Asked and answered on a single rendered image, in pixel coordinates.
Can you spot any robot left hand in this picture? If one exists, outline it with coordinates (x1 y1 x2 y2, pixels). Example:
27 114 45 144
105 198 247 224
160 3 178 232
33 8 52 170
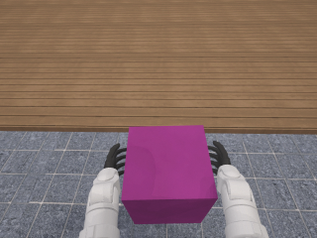
103 143 127 176

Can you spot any robot left forearm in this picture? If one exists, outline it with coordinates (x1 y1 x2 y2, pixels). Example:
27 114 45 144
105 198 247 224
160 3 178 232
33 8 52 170
78 168 121 238

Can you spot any robot right hand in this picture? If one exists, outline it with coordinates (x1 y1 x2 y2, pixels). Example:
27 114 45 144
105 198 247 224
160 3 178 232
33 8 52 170
207 141 231 175

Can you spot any carton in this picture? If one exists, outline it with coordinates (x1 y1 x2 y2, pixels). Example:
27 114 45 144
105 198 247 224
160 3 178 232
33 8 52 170
121 125 218 224

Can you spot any robot right forearm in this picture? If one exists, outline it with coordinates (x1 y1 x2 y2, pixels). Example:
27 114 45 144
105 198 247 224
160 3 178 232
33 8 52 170
217 165 269 238

